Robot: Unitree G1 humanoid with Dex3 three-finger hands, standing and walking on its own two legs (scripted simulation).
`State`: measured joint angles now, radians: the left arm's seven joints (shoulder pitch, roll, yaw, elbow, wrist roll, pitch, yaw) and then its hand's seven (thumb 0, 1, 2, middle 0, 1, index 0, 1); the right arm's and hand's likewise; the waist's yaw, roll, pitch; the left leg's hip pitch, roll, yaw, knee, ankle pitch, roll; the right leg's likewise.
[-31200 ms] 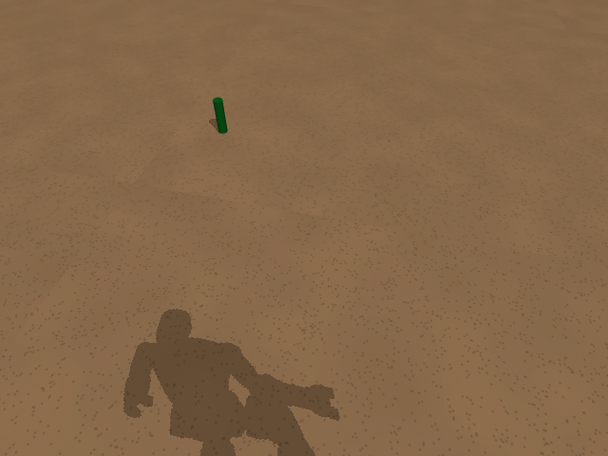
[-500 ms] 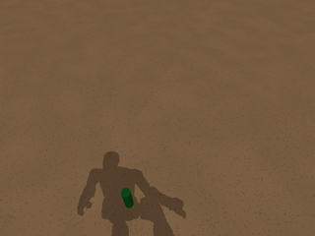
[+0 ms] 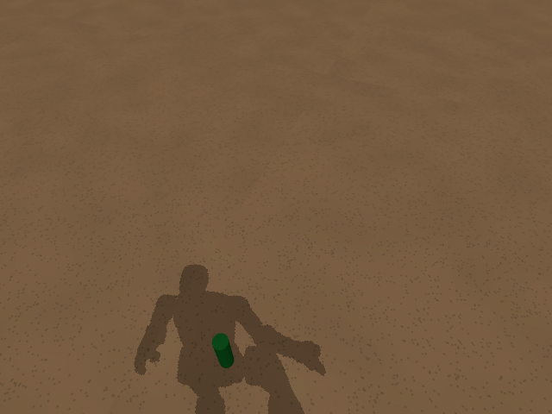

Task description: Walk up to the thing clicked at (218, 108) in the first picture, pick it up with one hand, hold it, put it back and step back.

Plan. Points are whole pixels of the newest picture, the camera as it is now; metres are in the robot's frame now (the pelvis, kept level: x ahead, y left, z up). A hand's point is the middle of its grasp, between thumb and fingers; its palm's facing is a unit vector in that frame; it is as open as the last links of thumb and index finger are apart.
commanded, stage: stand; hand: left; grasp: from the side
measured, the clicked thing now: (223, 351) +0.41 +0.18 -0.68
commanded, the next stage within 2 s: step back in 0.30 s
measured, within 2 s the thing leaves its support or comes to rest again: neither
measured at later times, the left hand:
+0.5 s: hand out of the picture +0.07 +0.27 -0.17, palm faces +0.00 -0.93 -0.38, open 7.4 cm
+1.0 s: hand out of the picture +0.02 +0.31 -0.18, palm faces -0.11 -0.92 -0.38, open 7.4 cm
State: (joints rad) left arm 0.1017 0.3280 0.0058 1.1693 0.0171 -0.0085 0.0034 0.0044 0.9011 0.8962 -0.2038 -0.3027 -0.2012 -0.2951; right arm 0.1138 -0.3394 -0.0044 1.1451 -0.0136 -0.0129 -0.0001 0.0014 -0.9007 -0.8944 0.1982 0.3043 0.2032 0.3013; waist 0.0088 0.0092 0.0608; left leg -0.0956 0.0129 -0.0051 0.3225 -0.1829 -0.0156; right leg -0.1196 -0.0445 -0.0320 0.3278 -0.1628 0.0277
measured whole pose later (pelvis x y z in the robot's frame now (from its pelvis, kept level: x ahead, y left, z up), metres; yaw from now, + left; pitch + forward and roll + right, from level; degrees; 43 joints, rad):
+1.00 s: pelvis -0.10 +0.05 -0.03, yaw -4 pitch -2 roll +1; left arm 0.12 0.37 0.06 0.88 0.02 0.06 0.02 0.01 0.90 0.90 -0.20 -0.30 -0.20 -0.30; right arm 0.13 -0.35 -0.06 0.87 -0.02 0.02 -0.02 0.00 -0.90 -0.89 0.20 0.30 0.21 0.30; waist -0.01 -0.03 0.21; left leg -0.32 -0.04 0.08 0.64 -0.30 0.07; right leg -0.32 0.04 0.09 0.81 -0.46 0.00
